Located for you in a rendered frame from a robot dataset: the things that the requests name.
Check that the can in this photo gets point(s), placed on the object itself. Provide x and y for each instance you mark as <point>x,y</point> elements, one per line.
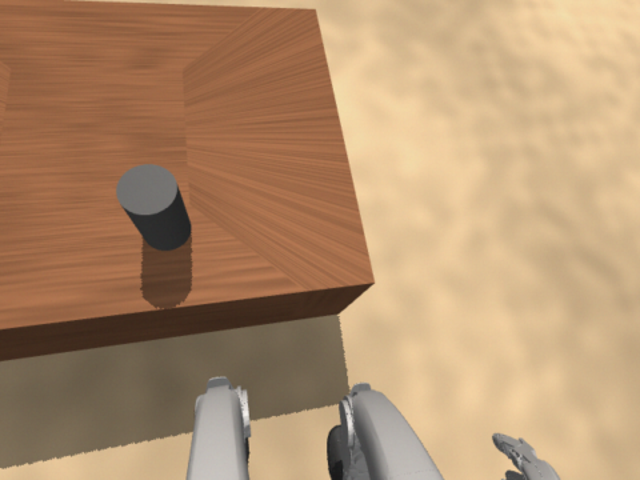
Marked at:
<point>150,196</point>

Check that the right robot foot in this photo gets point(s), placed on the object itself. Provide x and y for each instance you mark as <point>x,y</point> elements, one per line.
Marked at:
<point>335,464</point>

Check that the right robot hand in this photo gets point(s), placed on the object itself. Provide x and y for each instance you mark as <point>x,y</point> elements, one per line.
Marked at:
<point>524,459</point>

